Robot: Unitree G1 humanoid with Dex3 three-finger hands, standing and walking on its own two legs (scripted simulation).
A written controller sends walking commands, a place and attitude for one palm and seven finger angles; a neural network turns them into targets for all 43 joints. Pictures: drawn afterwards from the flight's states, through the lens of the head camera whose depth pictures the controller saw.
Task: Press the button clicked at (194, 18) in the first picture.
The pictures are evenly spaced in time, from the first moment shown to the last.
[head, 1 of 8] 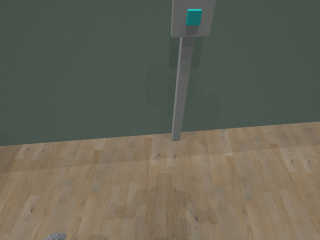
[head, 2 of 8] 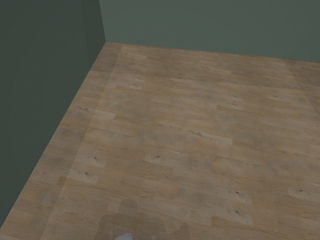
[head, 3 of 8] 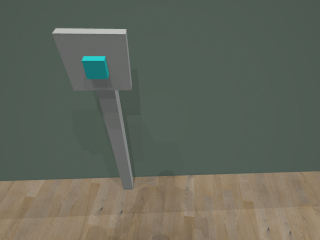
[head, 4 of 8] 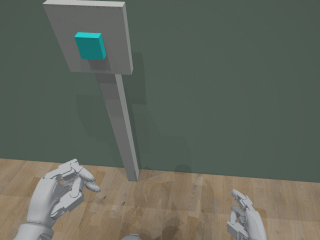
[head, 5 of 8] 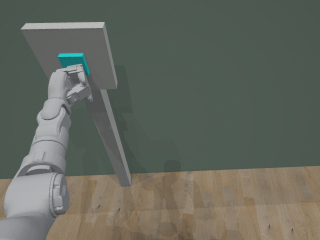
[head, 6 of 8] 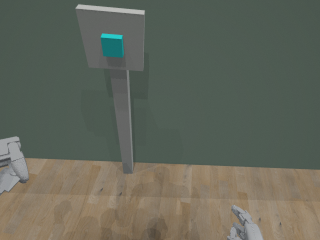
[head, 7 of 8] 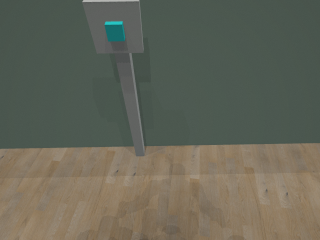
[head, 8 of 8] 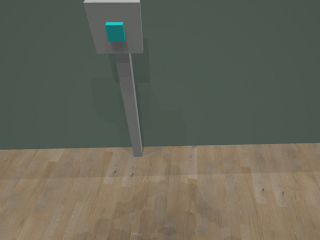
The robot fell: no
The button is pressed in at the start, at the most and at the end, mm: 0 15 0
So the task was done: yes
